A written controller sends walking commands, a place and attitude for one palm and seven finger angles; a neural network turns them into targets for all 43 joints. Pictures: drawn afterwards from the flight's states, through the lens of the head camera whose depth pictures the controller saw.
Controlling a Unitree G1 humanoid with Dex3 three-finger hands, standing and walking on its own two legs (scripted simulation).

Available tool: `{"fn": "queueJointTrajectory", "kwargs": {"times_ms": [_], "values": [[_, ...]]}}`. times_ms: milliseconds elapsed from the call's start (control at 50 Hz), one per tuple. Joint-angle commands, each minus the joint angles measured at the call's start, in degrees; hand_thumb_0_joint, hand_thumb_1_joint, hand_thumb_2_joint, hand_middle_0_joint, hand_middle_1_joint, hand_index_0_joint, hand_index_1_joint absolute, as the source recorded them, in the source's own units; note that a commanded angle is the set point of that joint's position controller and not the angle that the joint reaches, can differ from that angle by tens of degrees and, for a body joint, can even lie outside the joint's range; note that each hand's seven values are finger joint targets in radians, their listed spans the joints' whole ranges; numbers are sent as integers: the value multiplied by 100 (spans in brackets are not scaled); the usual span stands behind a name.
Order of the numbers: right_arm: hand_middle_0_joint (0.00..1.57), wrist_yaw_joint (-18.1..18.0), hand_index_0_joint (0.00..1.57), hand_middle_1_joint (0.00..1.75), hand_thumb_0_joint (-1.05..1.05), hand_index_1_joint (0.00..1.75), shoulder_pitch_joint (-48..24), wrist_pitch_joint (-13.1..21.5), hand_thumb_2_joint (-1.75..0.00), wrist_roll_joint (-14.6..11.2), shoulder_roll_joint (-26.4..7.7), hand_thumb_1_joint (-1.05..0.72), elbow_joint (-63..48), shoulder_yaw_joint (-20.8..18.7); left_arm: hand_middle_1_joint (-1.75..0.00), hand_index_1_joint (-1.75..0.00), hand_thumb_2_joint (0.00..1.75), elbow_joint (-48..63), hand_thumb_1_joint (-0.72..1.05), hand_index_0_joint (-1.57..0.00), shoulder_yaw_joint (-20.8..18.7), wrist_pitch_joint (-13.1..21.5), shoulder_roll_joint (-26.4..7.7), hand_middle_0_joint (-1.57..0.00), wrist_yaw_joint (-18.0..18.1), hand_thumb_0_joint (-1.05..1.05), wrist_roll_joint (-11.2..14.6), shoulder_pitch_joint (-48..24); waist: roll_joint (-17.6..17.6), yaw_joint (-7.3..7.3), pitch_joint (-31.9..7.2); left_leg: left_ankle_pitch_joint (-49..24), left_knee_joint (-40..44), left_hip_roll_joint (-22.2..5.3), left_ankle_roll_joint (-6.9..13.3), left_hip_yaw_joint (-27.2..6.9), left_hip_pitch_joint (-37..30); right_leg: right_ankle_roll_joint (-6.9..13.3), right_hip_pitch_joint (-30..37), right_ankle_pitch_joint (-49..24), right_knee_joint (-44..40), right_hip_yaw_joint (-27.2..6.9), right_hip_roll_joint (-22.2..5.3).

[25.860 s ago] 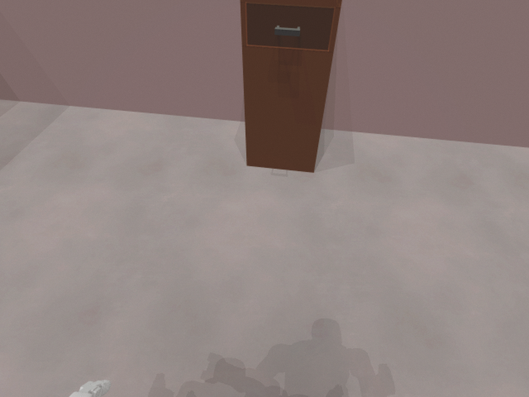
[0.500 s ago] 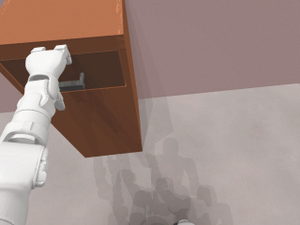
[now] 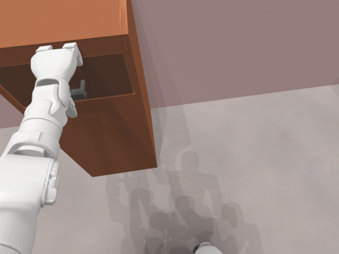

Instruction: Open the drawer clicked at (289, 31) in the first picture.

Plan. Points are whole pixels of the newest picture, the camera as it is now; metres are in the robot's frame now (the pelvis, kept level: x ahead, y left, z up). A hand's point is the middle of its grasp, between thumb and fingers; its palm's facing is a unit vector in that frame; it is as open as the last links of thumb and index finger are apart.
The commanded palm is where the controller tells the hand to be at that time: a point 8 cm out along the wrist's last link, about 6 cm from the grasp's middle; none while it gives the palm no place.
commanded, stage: lower the fingers behind the handle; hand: left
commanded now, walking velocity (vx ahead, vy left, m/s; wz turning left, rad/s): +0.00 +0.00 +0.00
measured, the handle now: (67, 90) +0.56 +0.25 +0.03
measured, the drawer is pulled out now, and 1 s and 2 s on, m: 0.00 0.00 0.00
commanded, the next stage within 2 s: lift the fingers back up to retry in 1.70 s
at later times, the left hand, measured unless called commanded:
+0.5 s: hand (61, 96) +0.51 +0.25 +0.05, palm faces +0.04 +0.00 -1.00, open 13.8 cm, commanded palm +0.49 +0.24 +0.11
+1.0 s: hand (63, 104) +0.50 +0.25 +0.03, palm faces -0.05 +0.00 -1.00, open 13.9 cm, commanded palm +0.49 +0.24 +0.07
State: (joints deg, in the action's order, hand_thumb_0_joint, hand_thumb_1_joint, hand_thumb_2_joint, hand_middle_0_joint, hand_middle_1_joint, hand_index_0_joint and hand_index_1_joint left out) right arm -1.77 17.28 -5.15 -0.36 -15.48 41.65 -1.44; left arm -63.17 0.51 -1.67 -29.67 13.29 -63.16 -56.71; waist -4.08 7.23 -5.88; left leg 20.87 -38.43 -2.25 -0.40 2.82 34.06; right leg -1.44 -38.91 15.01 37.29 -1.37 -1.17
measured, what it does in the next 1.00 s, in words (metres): stands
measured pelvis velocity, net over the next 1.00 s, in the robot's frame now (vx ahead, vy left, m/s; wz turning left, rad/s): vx -0.01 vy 0.01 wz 0.02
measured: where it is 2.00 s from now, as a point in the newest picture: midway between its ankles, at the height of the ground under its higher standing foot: outside the picture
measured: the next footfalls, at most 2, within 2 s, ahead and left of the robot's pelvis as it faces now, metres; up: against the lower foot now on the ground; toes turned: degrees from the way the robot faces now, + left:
none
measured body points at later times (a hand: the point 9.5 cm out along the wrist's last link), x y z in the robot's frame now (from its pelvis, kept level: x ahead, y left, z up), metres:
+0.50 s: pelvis -0.01 +0.01 -0.01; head +0.11 +0.02 +0.42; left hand +0.51 +0.24 +0.11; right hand +0.00 -0.28 -0.13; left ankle -0.04 +0.12 -0.72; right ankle +0.02 -0.14 -0.72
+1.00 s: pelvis -0.01 +0.01 -0.02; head +0.11 +0.01 +0.41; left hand +0.50 +0.24 +0.09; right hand -0.02 -0.27 -0.14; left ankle -0.04 +0.12 -0.72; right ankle +0.02 -0.14 -0.72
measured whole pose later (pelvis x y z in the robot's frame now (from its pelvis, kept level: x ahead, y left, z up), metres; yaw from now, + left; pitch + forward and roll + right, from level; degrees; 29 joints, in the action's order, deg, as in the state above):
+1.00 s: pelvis -0.01 +0.01 -0.02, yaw +1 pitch +21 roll -1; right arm -1.7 22.6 -3.1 1.2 -15.4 41.5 -3.1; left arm -63.1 1.0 7.4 -33.0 13.9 -63.4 -54.7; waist -2.5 7.3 -7.0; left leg 24.3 -48.4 -2.0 0.3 1.2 45.3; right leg -2.0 -48.3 17.4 44.5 -0.2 -1.6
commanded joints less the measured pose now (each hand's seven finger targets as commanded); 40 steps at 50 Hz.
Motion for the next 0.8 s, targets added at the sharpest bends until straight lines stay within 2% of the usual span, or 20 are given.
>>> {"fn": "queueJointTrajectory", "kwargs": {"times_ms": [0,40,60,120,140,220,260,320,340,420,460,500,520,540,560,620,680,700,720,780], "values": [[20,-202,20,30,0,30,678,62,-90,-54,-978,-90,-458,-279,-120,-120,30,531,-50,-30,-478,-280,-2358,-30,-226,0,119,-2147,905,-141,-2221,-1549,468,376,253,141,-273,80,2342,-1843,-364,224,226],[20,-276,20,30,0,30,709,95,-90,-67,-983,-90,-489,-285,-120,-120,30,456,-50,-30,-364,-42,-2259,-30,-424,0,112,-1975,1039,-89,-1981,-1344,484,356,279,149,-201,68,2231,-1650,-444,195,205],[20,-283,20,30,0,30,752,121,-90,-83,-1008,-90,-511,-291,-120,-120,30,586,-50,-30,-381,103,-2312,-30,-509,0,127,-2038,897,-61,-1981,-1314,465,357,279,124,-254,84,2118,-1589,-434,176,217],[20,-324,20,30,0,30,923,206,-90,-58,-948,-90,-536,-368,-120,-120,30,905,-50,-30,-109,614,-1950,-30,-658,0,80,-2146,635,65,-1960,-1271,364,352,286,99,-447,130,1765,-1388,-454,158,241],[20,-345,20,30,0,30,977,255,-90,-32,-922,-90,-514,-396,-120,-120,30,1009,-50,-30,9,789,-1771,-30,-650,0,90,-2163,565,109,-1922,-1229,324,338,289,78,-501,134,1603,-1289,-454,169,247],[20,-311,20,30,0,30,1171,325,-90,45,-896,-90,-419,-509,-120,-120,30,1690,-50,-30,-133,1340,-1737,-30,-463,0,189,-2501,55,139,-2371,-1595,77,364,253,-17,-840,221,1292,-1350,-265,179,310],[20,-262,20,30,0,30,1241,358,-90,63,-893,-90,-328,-534,-120,-120,30,1820,-50,-30,-270,1437,-1791,-30,-213,0,205,-2656,-232,122,-2449,-1750,-32,364,210,-102,-886,254,1071,-1324,-143,217,340],[20,-176,20,30,0,30,1271,379,-90,138,-925,-90,-201,-551,-120,-120,30,1859,-50,-30,-488,1371,-1974,-30,243,0,118,-2885,-429,122,-2677,-2128,-203,366,167,-165,-904,280,885,-1423,34,290,367],[20,-158,20,30,0,30,1273,384,-90,164,-907,-90,-168,-535,-120,-120,30,1693,-50,-30,-399,1283,-1874,-30,402,0,60,-2908,-447,193,-2689,-2080,-233,369,170,-182,-835,259,803,-1351,69,317,352],[20,-23,20,30,0,30,1251,362,-90,202,-1007,-90,-38,-485,-120,-120,30,1203,-50,-30,-504,693,-2021,-30,801,0,-69,-3026,-447,184,-2781,-2267,-278,342,128,-223,-732,283,705,-1394,200,411,378],[20,41,20,30,0,30,1272,342,-90,199,-965,-90,-78,-491,-120,-120,30,1169,-50,-30,-230,393,-1676,-30,795,0,-77,-3044,-796,164,-3081,-2717,-331,304,76,-222,-1056,287,681,-1585,253,453,392],[20,85,20,30,0,30,1292,288,-90,189,-990,-90,-71,-491,-120,-120,30,887,-50,-30,-221,110,-1656,-30,646,0,-55,-2770,-683,97,-3170,-3049,-360,250,57,-219,-1135,269,798,-1754,245,458,398],[20,86,20,30,0,30,1336,249,-90,183,-1005,-90,-57,-497,-120,-120,30,755,-50,-30,-106,22,-1490,-30,542,0,-17,-2767,-363,208,-3129,-3162,-366,236,84,-233,-1139,255,848,-1872,210,469,420],[20,65,20,30,0,30,1331,221,-90,163,-1015,-90,-41,-477,-120,-120,30,618,-50,-30,-189,-44,-1638,-30,461,0,7,-2675,-112,186,-2955,-2961,-331,227,128,-202,-912,223,950,-1876,179,447,394],[20,67,20,30,0,30,1314,176,-90,131,-1017,-90,-65,-467,-120,-120,30,514,-50,-30,-55,-113,-1508,-30,364,0,30,-2633,-12,225,-2755,-2651,-247,252,138,-188,-782,220,962,-1774,122,439,408],[20,15,20,30,0,30,1219,127,-90,104,-1045,-90,-102,-396,-120,-120,30,207,-50,-30,-125,-124,-1627,-30,114,0,54,-2338,360,165,-2271,-2004,-71,281,198,-136,-385,227,1051,-1488,5,406,377],[20,-65,20,30,0,30,1195,137,-90,84,-1015,-90,-187,-354,-120,-120,30,62,-50,-30,75,40,-1504,-30,-71,0,-9,-2205,494,236,-1758,-1507,-11,296,237,-123,-108,219,828,-1126,-42,402,348],[20,-80,20,30,0,30,1203,133,-90,74,-1030,-90,-218,-355,-120,-120,30,41,-50,-30,8,113,-1590,-30,-122,0,-13,-2108,561,228,-1729,-1418,-31,292,241,-124,-71,223,777,-1050,-24,387,357],[20,-80,20,30,0,30,1218,127,-90,90,-1030,-90,-229,-363,-120,-120,30,175,-50,-30,-33,233,-1640,-30,-164,0,-29,-2172,383,210,-1798,-1538,-60,285,233,-113,-166,245,730,-1113,13,381,351],[20,-101,20,30,0,30,1289,171,-90,113,-947,-90,-326,-392,-120,-120,30,275,-50,-30,112,502,-1379,-30,-200,0,-62,-1929,333,183,-1943,-1566,-185,284,227,-121,-179,258,611,-1056,132,394,366]]}}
